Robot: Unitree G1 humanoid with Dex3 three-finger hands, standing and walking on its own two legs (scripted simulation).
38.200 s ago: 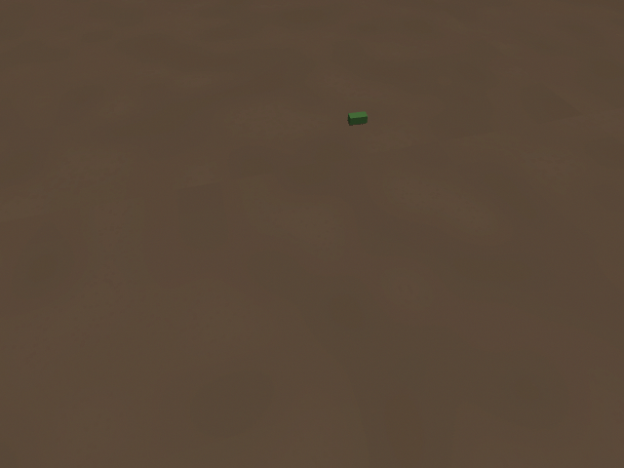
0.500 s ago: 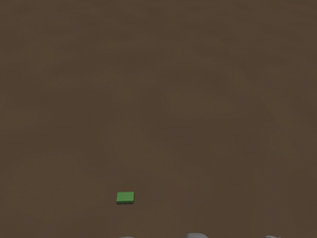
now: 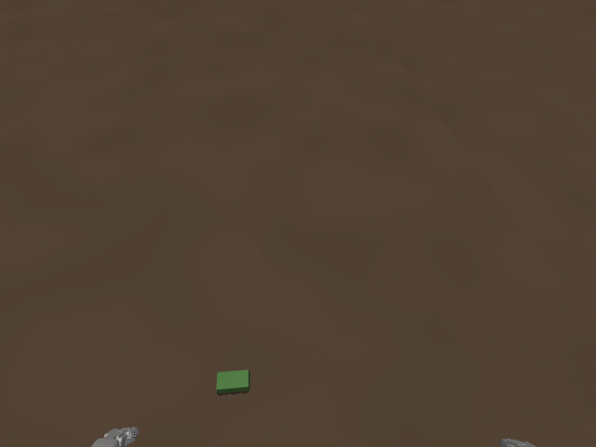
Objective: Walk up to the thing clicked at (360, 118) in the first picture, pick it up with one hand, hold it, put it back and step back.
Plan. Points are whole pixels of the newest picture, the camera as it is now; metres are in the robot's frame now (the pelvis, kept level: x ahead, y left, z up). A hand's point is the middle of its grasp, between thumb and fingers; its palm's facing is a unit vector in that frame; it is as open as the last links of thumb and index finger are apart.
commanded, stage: walk up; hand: left
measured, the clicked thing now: (233, 381) +0.40 +0.24 -0.76
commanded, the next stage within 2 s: stand in 0.18 s
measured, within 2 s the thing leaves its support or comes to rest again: neither
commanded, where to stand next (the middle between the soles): +0.02 -0.02 m, yaw +3 degrees
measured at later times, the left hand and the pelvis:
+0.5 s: hand out of the picture +0.10 +0.26 -0.15, palm faces -0.02 -0.94 -0.34, open 7.4 cm; pelvis +0.00 +0.00 +0.01, yaw +0 degrees
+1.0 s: hand out of the picture +0.07 +0.26 -0.15, palm faces -0.01 -0.94 -0.33, open 7.4 cm; pelvis +0.00 +0.01 +0.01, yaw +1 degrees
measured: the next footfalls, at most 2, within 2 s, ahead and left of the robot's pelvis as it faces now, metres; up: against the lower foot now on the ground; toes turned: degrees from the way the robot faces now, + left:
none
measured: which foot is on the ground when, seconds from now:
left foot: down 0.00-1.00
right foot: down 0.00-1.00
